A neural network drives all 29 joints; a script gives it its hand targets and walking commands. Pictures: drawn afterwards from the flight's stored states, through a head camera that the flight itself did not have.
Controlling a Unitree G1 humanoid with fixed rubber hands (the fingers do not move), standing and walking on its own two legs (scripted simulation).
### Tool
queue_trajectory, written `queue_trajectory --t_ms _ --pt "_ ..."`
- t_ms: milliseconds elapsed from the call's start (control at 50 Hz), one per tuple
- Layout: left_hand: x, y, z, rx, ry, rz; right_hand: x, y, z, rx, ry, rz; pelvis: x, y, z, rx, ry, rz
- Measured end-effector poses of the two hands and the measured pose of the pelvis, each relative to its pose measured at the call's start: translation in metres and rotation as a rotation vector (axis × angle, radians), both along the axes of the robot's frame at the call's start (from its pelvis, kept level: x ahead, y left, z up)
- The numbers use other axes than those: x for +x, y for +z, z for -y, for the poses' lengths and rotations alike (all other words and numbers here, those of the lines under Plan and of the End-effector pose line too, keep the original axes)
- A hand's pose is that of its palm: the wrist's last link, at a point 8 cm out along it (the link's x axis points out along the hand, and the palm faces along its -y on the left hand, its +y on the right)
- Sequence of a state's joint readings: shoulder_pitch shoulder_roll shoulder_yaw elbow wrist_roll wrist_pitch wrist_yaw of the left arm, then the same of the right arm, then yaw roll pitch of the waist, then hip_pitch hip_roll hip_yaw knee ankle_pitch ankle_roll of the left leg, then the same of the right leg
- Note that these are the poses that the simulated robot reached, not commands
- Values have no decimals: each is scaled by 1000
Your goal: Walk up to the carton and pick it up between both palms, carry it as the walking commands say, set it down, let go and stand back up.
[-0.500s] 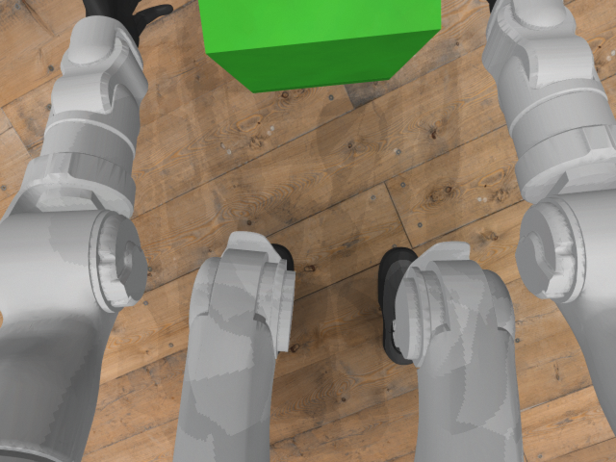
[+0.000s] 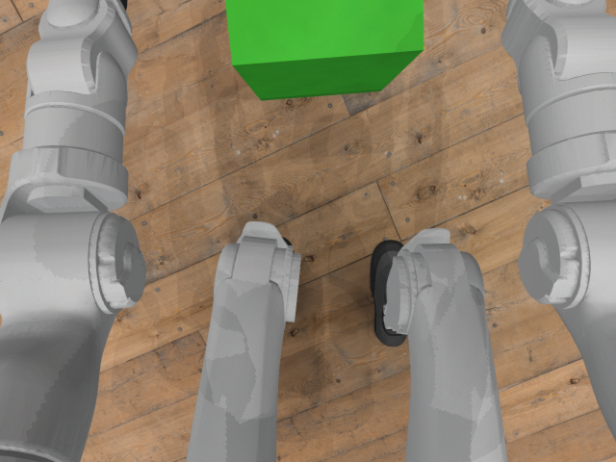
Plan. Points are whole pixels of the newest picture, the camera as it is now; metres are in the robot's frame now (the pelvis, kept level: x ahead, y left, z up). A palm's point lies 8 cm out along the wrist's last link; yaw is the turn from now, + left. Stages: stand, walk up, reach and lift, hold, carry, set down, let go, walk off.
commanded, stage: set down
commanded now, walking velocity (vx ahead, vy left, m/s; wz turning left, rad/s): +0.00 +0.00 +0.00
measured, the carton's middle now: (318, 3) +0.61 +0.05 -0.32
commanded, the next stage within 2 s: let go in 0.84 s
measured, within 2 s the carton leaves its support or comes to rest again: neither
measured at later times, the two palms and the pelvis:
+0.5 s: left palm out of the picture +0.54 +0.25 +0.05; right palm out of the picture +0.58 -0.15 +0.05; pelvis +0.04 +0.00 +0.13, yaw +0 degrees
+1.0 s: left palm out of the picture +0.52 +0.25 +0.13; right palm out of the picture +0.56 -0.14 +0.14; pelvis +0.06 +0.01 +0.24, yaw +0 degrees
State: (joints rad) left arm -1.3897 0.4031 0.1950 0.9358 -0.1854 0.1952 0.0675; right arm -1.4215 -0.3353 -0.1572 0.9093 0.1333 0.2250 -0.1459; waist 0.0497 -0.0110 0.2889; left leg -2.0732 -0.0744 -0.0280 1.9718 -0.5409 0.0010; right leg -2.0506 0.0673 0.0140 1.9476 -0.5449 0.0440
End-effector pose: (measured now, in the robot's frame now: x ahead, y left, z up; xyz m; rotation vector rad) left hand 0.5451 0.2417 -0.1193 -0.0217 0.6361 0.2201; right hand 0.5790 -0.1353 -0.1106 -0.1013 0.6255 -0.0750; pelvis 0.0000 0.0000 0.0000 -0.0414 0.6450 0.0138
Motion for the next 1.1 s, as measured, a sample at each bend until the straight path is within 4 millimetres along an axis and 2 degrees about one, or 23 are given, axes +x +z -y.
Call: queue_trajectory --t_ms 180,260,460,540,760,860,960,1040,1100 --pt "1 75 -4 14 -4 28 3 73 4 14 7 27 20 41 -5 -5 -11 -160" --pt "-4 105 -8 23 0 24 -1 95 5 21 17 11 24 66 -6 3 -12 -182" --pt "-7 157 -4 9 0 15 4 154 15 15 18 28 33 120 -2 16 -15 -198" --pt "-4 182 -9 18 6 27 5 174 15 16 22 15 39 142 1 20 -19 -198" --pt "-11 251 -20 20 -9 40 1 242 10 8 25 21 58 207 -2 19 -13 -169" --pt "-9 263 -14 7 -25 20 1 260 4 4 43 3 60 224 -5 13 -8 -152" --pt "-16 258 -9 24 -37 -7 -6 256 0 -10 52 -20 60 232 -7 10 -5 -144" --pt "-39 247 -8 64 -71 -59 -34 241 11 -70 35 -72 66 240 -9 5 1 -131" --pt "-60 248 -11 102 -110 -92 -61 241 22 -98 16 -86 72 247 -12 3 1 -113"
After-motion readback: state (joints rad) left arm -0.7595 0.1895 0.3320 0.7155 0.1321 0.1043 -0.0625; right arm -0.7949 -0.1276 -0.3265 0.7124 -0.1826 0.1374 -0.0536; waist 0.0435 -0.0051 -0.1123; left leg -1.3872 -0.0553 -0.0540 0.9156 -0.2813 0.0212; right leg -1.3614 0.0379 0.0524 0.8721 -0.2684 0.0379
